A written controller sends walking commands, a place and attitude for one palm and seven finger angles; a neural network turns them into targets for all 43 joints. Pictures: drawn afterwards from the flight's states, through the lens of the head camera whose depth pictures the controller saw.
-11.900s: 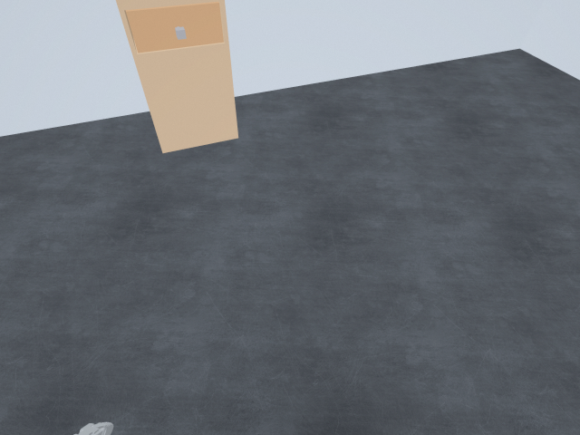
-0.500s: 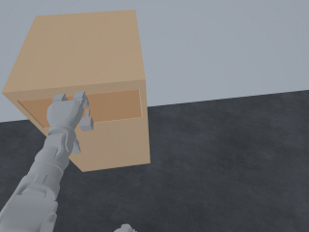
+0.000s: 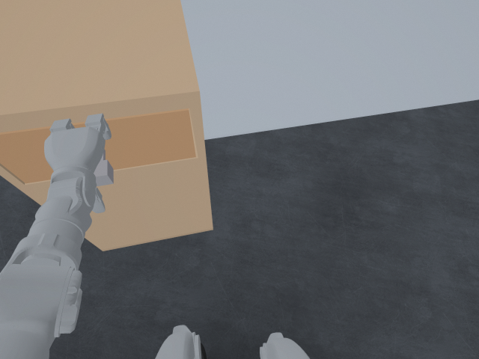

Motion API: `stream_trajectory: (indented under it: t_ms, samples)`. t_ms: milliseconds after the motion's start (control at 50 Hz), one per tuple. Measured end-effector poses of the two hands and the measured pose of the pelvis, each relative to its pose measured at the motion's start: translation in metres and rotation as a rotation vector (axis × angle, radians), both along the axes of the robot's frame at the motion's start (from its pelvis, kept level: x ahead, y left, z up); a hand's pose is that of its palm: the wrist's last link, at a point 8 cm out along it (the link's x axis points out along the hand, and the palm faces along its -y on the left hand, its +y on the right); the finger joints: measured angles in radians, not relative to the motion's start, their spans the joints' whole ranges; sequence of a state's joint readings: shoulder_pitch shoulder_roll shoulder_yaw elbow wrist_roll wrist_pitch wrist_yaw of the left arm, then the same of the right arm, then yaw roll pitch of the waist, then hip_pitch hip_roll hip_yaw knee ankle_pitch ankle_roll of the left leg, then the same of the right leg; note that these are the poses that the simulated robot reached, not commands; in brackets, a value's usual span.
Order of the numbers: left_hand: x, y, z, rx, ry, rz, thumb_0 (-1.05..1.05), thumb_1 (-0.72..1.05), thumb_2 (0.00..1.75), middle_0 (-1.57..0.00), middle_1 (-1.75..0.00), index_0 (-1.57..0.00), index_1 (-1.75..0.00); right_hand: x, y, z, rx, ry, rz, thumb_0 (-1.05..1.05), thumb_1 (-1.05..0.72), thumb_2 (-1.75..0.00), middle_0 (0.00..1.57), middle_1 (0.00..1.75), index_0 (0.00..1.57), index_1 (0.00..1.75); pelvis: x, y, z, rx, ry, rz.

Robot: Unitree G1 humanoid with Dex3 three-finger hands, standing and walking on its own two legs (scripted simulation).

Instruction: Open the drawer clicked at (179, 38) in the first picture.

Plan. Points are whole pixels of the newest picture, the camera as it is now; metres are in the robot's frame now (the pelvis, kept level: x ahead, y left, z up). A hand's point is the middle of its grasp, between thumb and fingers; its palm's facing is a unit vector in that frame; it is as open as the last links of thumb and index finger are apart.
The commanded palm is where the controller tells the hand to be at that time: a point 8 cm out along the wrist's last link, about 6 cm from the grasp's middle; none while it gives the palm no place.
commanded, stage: move the hooked fingers above the handle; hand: left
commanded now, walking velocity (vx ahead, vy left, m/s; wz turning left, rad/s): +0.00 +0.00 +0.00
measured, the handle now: (101, 165) +0.50 +0.26 -0.07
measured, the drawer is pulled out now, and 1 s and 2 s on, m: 0.00 0.00 0.00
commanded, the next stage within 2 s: lower the fingers behind the handle in 0.54 s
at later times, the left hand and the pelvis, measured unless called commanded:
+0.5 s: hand (82, 170) +0.45 +0.26 -0.01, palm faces -0.07 -0.03 -1.00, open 13.8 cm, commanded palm +0.44 +0.24 +0.05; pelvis +0.00 +0.00 +0.01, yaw +1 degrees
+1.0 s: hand (96, 176) +0.45 +0.24 -0.03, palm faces -0.06 -0.04 -1.00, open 13.8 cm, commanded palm +0.44 +0.23 +0.03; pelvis +0.00 +0.00 +0.00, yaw +0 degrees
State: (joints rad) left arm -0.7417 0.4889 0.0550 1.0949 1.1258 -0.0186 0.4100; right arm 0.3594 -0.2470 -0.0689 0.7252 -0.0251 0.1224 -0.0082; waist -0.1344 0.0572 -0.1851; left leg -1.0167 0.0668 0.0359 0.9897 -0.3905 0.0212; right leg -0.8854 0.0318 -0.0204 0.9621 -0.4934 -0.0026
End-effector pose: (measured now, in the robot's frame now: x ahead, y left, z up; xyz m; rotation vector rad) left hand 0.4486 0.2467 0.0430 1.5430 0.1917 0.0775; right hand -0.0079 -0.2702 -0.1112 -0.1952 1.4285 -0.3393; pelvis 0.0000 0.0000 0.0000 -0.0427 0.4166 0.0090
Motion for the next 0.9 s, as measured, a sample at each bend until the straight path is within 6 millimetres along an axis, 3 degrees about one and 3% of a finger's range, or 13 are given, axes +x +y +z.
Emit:
stream_trajectory:
  t_ms: [160, 560, 740, 900]
  samples:
    - [-0.006, 0.0, 0.006, -0.003, 0.006, -0.007, 0.0, -0.48, 0.3, -0.32, -1.21, -0.32, -1.2, -0.001, 0.008, 0.002, 0.022, 0.008, -0.005, 0.0, -0.9, -0.89, 0.2, 0.3, 0.2, 0.3, 0.003, 0.002, 0.006, 0.0, -0.018, 0.002]
    - [-0.016, 0.006, 0.006, -0.01, -0.001, -0.009, 0.0, -0.49, 0.3, -0.32, -1.21, -0.31, -1.2, 0.042, 0.002, 0.005, 0.006, -0.083, 0.053, 0.0, -0.9, -0.89, 0.2, 0.3, 0.2, 0.3, 0.005, 0.003, 0.007, -0.001, -0.03, 0.014]
    - [-0.014, -0.005, 0.007, -0.011, -0.022, -0.028, 0.0, -0.49, 0.3, -0.32, -1.21, -0.31, -1.2, 0.04, 0.005, 0.003, 0.018, -0.079, 0.049, 0.0, -0.9, -0.89, 0.2, 0.3, 0.2, 0.3, 0.006, 0.002, 0.007, -0.001, -0.03, 0.015]
    - [-0.017, -0.01, -0.006, -0.006, 0.006, -0.022, 0.0, -0.49, 0.3, -0.31, -1.21, -0.31, -1.2, 0.03, 0.007, -0.003, 0.031, -0.064, 0.037, 0.0, -0.9, -0.89, 0.2, 0.3, 0.2, 0.3, 0.003, 0.001, 0.003, 0.001, -0.018, 0.008]
